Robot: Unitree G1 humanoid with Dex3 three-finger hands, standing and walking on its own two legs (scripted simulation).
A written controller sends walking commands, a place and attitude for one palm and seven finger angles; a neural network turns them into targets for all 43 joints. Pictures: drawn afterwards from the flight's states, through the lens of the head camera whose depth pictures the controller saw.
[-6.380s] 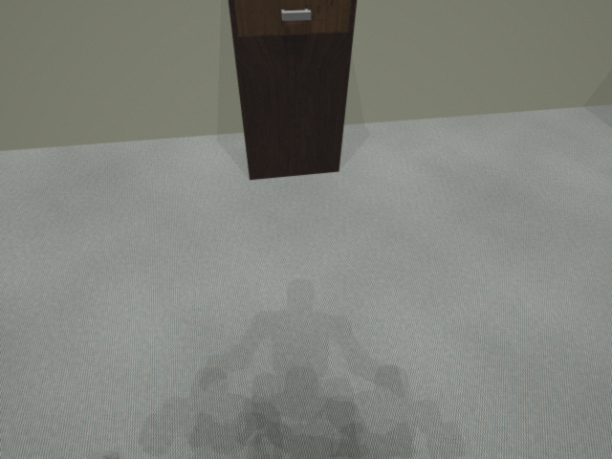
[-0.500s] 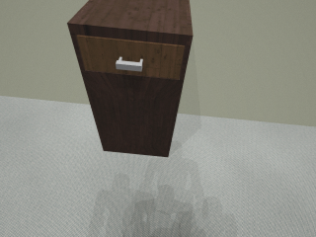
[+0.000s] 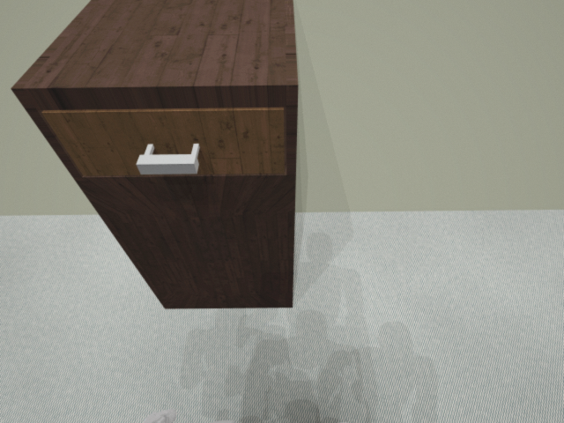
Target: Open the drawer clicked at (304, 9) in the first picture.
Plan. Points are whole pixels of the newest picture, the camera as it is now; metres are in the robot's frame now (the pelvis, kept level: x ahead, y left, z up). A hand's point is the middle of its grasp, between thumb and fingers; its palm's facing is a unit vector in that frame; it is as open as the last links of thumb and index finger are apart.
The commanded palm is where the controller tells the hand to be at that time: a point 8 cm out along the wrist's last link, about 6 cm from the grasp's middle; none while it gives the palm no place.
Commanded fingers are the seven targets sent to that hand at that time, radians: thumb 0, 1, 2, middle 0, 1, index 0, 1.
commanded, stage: come to a stop and stand still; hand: left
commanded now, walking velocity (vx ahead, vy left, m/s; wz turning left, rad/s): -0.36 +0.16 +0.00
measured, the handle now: (170, 156) +0.56 +0.23 +0.03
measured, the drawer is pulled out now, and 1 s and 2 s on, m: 0.00 0.00 0.00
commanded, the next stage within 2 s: look again from close up in 1.34 s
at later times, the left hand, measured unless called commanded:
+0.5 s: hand out of the picture +0.07 +0.21 -0.16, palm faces +0.04 -0.97 -0.24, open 7.4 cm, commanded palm none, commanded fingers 0.00 0.90 0.90 -0.20 -0.30 -0.20 -0.30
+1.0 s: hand out of the picture +0.01 +0.16 -0.17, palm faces +0.02 -0.98 -0.21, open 7.4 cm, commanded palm none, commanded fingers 0.00 0.90 0.90 -0.20 -0.30 -0.20 -0.30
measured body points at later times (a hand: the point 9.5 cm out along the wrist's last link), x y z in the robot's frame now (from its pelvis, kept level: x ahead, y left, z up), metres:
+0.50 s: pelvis +0.03 +0.01 +0.01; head +0.07 +0.02 +0.46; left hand +0.07 +0.26 -0.15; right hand +0.14 -0.21 -0.14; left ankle +0.09 +0.13 -0.73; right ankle -0.02 -0.11 -0.67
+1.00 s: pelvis -0.02 -0.02 -0.01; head -0.05 -0.02 +0.44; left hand +0.01 +0.22 -0.15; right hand -0.05 -0.24 -0.16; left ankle +0.05 +0.10 -0.73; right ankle -0.01 -0.13 -0.73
